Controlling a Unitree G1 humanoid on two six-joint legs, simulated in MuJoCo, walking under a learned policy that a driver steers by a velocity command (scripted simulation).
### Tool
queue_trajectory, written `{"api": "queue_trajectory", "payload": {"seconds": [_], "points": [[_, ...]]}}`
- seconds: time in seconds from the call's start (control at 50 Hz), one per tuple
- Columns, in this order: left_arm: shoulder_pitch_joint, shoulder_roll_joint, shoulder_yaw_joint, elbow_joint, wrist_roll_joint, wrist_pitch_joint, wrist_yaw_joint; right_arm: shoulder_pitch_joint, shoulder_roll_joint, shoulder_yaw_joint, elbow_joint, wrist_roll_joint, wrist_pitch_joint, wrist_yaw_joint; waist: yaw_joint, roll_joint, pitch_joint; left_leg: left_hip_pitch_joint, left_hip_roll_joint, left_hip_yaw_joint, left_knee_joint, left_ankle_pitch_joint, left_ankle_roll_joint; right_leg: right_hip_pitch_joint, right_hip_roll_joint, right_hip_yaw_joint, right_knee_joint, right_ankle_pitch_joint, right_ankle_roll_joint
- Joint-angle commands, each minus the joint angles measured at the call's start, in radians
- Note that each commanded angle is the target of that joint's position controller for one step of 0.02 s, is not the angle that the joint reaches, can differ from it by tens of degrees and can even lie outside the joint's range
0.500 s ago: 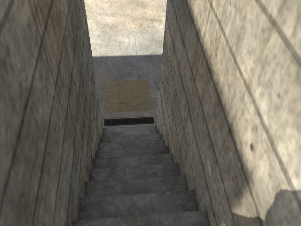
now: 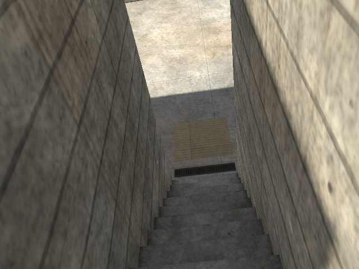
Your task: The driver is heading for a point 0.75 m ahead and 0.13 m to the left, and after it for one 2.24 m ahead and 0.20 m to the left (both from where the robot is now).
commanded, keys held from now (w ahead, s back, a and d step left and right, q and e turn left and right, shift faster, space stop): no key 0.06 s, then w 0.94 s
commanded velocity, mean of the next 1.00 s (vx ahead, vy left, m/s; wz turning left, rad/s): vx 0.35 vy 0.00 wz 0.00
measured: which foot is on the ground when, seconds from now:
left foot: up 0.00-0.12, down 0.14-0.78, up 0.80-1.00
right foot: down 0.00-0.42, up 0.44-0.78, down 0.80-1.00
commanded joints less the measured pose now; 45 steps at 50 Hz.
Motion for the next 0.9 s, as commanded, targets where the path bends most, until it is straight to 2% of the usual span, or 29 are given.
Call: {"api": "queue_trajectory", "payload": {"seconds": [0.02, 0.04, 0.06, 0.08, 0.1, 0.16, 0.2, 0.28, 0.36, 0.38, 0.4, 0.42, 0.44, 0.48, 0.5, 0.54, 0.58, 0.62, 0.64, 0.66, 0.68, 0.74, 0.76, 0.78, 0.8, 0.82, 0.84, 0.88, 0.9], "points": [[-0.064, 0.206, 0.045, -0.055, 0.015, -0.014, -0.001, 0.104, -0.02, -0.01, -0.001, -0.022, 0.004, 0.029, -0.074, -0.282, 0.118, 0.374, 0.034, 0.119, -0.277, 0.097, -0.026, -0.281, -0.177, 0.2, -0.395, -0.15, 0.018], [-0.103, 0.246, 0.056, -0.053, 0.032, -0.029, -0.009, 0.164, -0.005, -0.01, 0.026, -0.029, -0.005, 0.041, -0.099, -0.298, 0.12, 0.502, 0.037, 0.131, -0.148, 0.145, -0.041, -0.391, -0.217, 0.203, -0.41, -0.057, -0.024], [-0.145, 0.243, 0.062, -0.056, 0.021, -0.034, -0.012, 0.184, 0.0, -0.009, 0.041, -0.033, -0.012, 0.044, -0.106, -0.268, 0.163, 0.473, 0.066, 0.112, -0.208, 0.117, -0.033, -0.375, -0.211, 0.175, -0.381, -0.011, -0.035], [-0.162, 0.188, 0.047, -0.071, -0.021, -0.012, -0.015, 0.09, -0.01, 0.0, -0.001, -0.002, -0.018, 0.038, -0.05, -0.261, 0.249, 0.305, 0.102, 0.084, -0.665, -0.096, 0.012, -0.18, -0.191, 0.179, -0.402, -0.056, 0.004], [-0.081, 0.15, 0.039, -0.05, -0.023, -0.008, -0.02, 0.057, -0.016, 0.002, 0.004, 0.002, -0.019, 0.037, -0.002, -0.267, 0.252, 0.375, 0.109, 0.088, -0.768, -0.109, 0.013, -0.127, -0.203, 0.256, -0.433, -0.113, 0.012], [-0.023, 0.199, 0.057, -0.023, -0.028, -0.002, -0.018, 0.121, -0.047, 0.006, 0.024, -0.029, -0.017, 0.04, -0.005, -0.179, 0.192, 0.452, 0.141, 0.046, -0.914, -0.067, 0.029, -0.009, -0.198, 0.343, -0.393, -0.125, -0.002], [-0.057, 0.267, 0.088, -0.055, -0.048, 0.0, -0.019, 0.123, -0.097, -0.004, 0.037, -0.011, -0.023, 0.033, 0.02, -0.083, 0.175, 0.406, 0.087, 0.071, -0.91, -0.168, 0.058, 0.021, -0.151, 0.292, -0.423, -0.248, -0.01], [-0.106, 0.266, 0.098, -0.076, -0.034, 0.018, -0.01, 0.107, -0.088, -0.008, 0.025, -0.031, -0.065, 0.036, 0.004, -0.157, 0.119, 0.346, 0.031, 0.12, -0.886, -0.179, 0.091, 0.125, -0.133, 0.22, -0.338, -0.315, -0.083], [-0.053, 0.298, 0.124, -0.076, -0.047, 0.013, 0.012, 0.12, -0.135, -0.031, 0.03, -0.008, -0.113, 0.052, 0.031, -0.135, 0.107, 0.214, 0.031, 0.09, -0.822, -0.316, 0.144, 0.168, -0.105, 0.178, -0.195, -0.322, -0.105], [-0.067, 0.302, 0.127, -0.082, -0.06, 0.004, 0.015, 0.15, -0.135, -0.034, 0.04, -0.013, -0.127, 0.053, 0.007, -0.113, 0.122, 0.206, 0.045, 0.072, -0.813, -0.359, 0.157, 0.119, -0.109, 0.181, -0.137, -0.319, -0.107], [-0.129, 0.283, 0.123, -0.092, -0.066, -0.016, 0.013, 0.231, -0.137, -0.04, 0.064, 0.015, -0.139, 0.046, -0.037, -0.042, 0.114, 0.332, 0.078, -0.013, -0.852, -0.275, 0.186, 0.005, -0.075, 0.129, 0.006, -0.129, -0.088], [-0.189, 0.241, 0.108, -0.113, -0.053, -0.041, 0.006, 0.339, -0.191, -0.06, 0.099, 0.03, -0.143, 0.04, -0.074, 0.072, 0.08, 0.554, 0.141, -0.129, -0.874, -0.091, 0.231, -0.214, -0.006, 0.008, 0.214, -0.088, -0.035], [-0.249, 0.232, 0.105, -0.135, -0.011, -0.073, -0.002, 0.41, -0.248, -0.078, 0.108, 0.02, -0.142, 0.049, -0.109, 0.164, 0.074, 0.767, 0.248, -0.323, -0.863, 0.13, 0.312, -0.518, 0.023, 0.002, 0.419, -0.407, 0.015], [-0.293, 0.252, 0.112, -0.149, -0.005, -0.118, 0.001, 0.53, -0.255, -0.091, 0.146, 0.021, -0.175, 0.068, -0.134, 0.025, 0.057, 0.946, 0.341, -0.405, -0.805, 0.266, 0.388, -0.803, -0.041, 0.117, 0.59, -0.384, 0.044], [-0.3, 0.242, 0.105, -0.155, -0.016, -0.117, -0.008, 0.474, -0.254, -0.094, 0.134, 0.034, -0.175, 0.054, -0.107, 0.023, 0.053, 0.902, 0.336, -0.343, -0.781, 0.3, 0.36, -0.814, -0.067, 0.106, 0.561, -0.317, 0.049], [-0.288, 0.289, 0.12, -0.143, -0.016, -0.101, -0.017, 0.379, -0.195, -0.075, 0.106, 0.009, -0.163, 0.029, -0.066, -0.051, 0.033, 0.735, 0.279, -0.218, -0.751, 0.344, 0.315, -0.661, -0.127, 0.107, 0.469, -0.051, 0.054], [-0.234, 0.27, 0.117, -0.149, -0.014, -0.084, -0.025, 0.248, -0.215, -0.065, 0.073, -0.004, -0.158, 0.018, 0.008, -0.024, 0.041, 0.401, 0.236, -0.179, -0.764, 0.316, 0.316, -0.418, -0.075, 0.038, 0.49, 0.127, 0.084], [-0.293, 0.317, 0.137, -0.185, -0.014, -0.105, -0.052, 0.288, -0.151, -0.045, 0.098, 0.029, -0.174, -0.024, -0.002, -0.026, 0.07, 0.406, 0.155, -0.095, -0.6, 0.08, 0.276, -0.491, -0.084, 0.106, 0.236, 0.549, 0.071], [-0.316, 0.276, 0.12, -0.21, 0.017, -0.106, -0.067, 0.253, -0.16, -0.044, 0.085, 0.029, -0.183, -0.031, 0.005, -0.102, 0.094, 0.2, 0.082, -0.01, -0.554, -0.023, 0.238, -0.306, -0.032, 0.04, 0.079, 0.824, 0.077], [-0.251, 0.211, 0.106, -0.183, 0.018, -0.08, -0.082, 0.269, -0.152, -0.042, 0.113, 0.015, -0.178, -0.018, -0.008, -0.13, 0.048, 0.046, 0.03, 0.059, -0.535, -0.181, 0.224, -0.054, 0.019, -0.013, 0.024, 0.959, 0.078], [-0.225, 0.195, 0.102, -0.193, -0.014, -0.06, -0.081, 0.266, -0.16, -0.044, 0.136, 0.005, -0.173, -0.009, 0.007, -0.109, 0.05, -0.063, 0.024, 0.063, -0.494, -0.24, 0.225, 0.099, 0.053, -0.045, 0.044, 0.978, 0.111], [0.07, 0.277, 0.148, -0.149, -0.014, -0.055, -0.061, 0.193, -0.119, -0.028, 0.161, -0.011, -0.145, 0.019, 0.113, 0.016, -0.017, 0.081, -0.035, 0.075, -0.094, -0.006, 0.187, 0.253, 0.049, -0.067, 0.015, 0.852, 0.142], [0.288, 0.334, 0.176, -0.072, -0.027, -0.055, -0.069, 0.118, -0.151, -0.035, 0.167, 0.009, -0.145, 0.042, 0.233, -0.022, -0.047, 0.144, -0.037, 0.08, 0.21, 0.178, 0.179, 0.334, 0.017, -0.079, -0.077, 0.806, 0.126], [0.304, 0.299, 0.175, -0.091, -0.028, -0.063, -0.053, 0.105, -0.132, -0.033, 0.158, 0.027, -0.145, 0.044, 0.268, -0.117, 0.029, 0.158, -0.092, 0.132, 0.504, 0.132, 0.136, 0.313, -0.067, -0.074, -0.459, 0.706, 0.063], [0.369, 0.32, 0.174, -0.067, -0.047, -0.066, -0.05, 0.082, -0.09, -0.029, 0.159, -0.003, -0.151, 0.037, 0.288, -0.242, 0.085, -0.141, -0.171, 0.107, 0.867, -0.537, 0.13, 0.522, -0.184, 0.034, -0.388, 0.948, -0.025], [0.299, 0.343, 0.147, -0.063, -0.03, -0.082, -0.067, 0.263, 0.005, -0.016, 0.079, 0.017, -0.17, 0.043, 0.07, -0.393, 0.057, -0.485, -0.112, 0.006, 0.898, -0.697, 0.128, 0.706, -0.304, 0.25, 0.066, 1.271, -0.125], [0.295, 0.346, 0.15, -0.035, -0.043, -0.086, -0.086, 0.343, 0.012, -0.007, 0.101, 0.03, -0.182, 0.037, 0.026, -0.348, 0.01, -0.57, -0.041, -0.036, 0.891, -0.608, 0.135, 0.673, -0.378, 0.359, 0.1, 1.171, -0.243], [0.11, 0.286, 0.138, -0.069, -0.029, -0.107, -0.104, 0.284, -0.151, -0.058, 0.099, 0.045, -0.172, 0.005, -0.035, -0.01, 0.019, -0.401, 0.022, -0.047, 0.655, -0.235, 0.155, 0.245, -0.303, 0.335, -0.045, 0.627, -0.212], [0.016, 0.356, 0.158, -0.057, -0.019, -0.1, -0.076, 0.26, -0.126, -0.051, 0.048, 0.052, -0.161, -0.001, -0.091, -0.26, 0.08, -0.42, 0.081, -0.074, 0.551, -0.248, 0.106, 0.103, -0.419, 0.53, -0.036, 0.666, -0.284]]}}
